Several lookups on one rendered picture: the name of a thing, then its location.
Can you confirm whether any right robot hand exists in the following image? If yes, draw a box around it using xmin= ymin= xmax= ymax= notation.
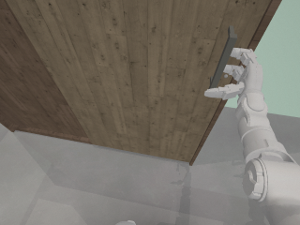
xmin=204 ymin=48 xmax=263 ymax=100

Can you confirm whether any wardrobe door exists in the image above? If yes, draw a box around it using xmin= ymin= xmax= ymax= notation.
xmin=0 ymin=0 xmax=88 ymax=138
xmin=6 ymin=0 xmax=271 ymax=163

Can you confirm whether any robot right upper arm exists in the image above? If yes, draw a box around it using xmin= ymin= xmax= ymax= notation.
xmin=242 ymin=157 xmax=300 ymax=225

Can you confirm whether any handle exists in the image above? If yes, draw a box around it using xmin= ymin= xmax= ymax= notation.
xmin=208 ymin=25 xmax=238 ymax=89

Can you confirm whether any robot right forearm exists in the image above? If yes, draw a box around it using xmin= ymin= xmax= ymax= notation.
xmin=235 ymin=89 xmax=298 ymax=165

